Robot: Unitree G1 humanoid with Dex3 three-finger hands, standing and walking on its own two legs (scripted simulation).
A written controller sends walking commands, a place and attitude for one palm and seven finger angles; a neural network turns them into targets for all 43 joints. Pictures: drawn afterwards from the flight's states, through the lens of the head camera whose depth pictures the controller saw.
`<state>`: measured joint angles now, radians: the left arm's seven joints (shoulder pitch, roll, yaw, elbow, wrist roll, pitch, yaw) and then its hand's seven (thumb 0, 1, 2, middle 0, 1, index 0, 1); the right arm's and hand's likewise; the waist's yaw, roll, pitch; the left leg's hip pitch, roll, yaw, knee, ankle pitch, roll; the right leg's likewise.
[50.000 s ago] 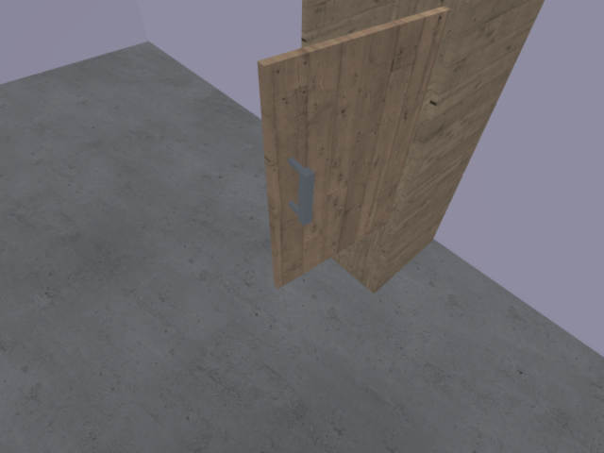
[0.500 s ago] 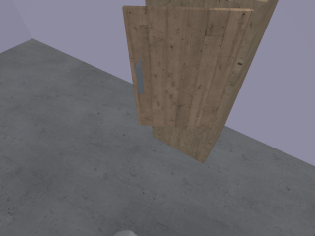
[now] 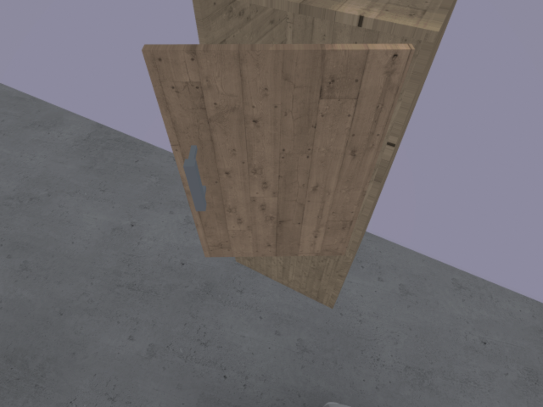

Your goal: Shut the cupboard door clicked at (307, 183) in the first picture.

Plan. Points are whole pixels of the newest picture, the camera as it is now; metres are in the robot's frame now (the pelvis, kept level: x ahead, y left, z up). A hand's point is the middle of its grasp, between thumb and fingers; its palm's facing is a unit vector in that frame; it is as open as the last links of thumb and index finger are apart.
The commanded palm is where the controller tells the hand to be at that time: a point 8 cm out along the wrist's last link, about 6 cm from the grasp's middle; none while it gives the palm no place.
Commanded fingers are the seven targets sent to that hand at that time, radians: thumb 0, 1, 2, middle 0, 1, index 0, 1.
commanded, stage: come to a stop and stand still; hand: left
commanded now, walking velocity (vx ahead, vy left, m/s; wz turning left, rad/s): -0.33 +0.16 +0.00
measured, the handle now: (197, 179) +0.51 +0.16 +0.00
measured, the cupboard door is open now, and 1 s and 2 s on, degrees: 29 29 29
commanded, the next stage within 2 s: look again from close up in 1.26 s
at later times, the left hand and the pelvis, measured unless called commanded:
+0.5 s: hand out of the picture +0.11 +0.20 -0.19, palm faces +0.10 -0.97 -0.21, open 7.4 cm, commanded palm none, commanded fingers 0.00 0.90 0.90 -0.20 -0.30 -0.20 -0.30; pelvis +0.05 +0.00 -0.01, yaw +2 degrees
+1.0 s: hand out of the picture +0.02 +0.13 -0.17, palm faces +0.05 -0.99 -0.16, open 7.4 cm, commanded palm none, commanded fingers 0.00 0.90 0.90 -0.20 -0.30 -0.20 -0.30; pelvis +0.03 -0.03 +0.00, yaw +1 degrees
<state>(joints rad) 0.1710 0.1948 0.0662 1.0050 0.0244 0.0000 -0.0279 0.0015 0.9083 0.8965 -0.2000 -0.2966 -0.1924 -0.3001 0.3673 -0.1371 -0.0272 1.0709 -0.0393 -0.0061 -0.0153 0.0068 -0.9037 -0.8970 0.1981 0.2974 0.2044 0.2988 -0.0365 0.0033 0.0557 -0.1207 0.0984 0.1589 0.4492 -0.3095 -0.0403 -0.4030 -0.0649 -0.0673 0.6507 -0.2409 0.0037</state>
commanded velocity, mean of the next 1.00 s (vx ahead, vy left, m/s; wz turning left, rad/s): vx -0.07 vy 0.01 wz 0.00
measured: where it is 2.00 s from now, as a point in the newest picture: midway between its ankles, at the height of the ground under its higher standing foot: outside the picture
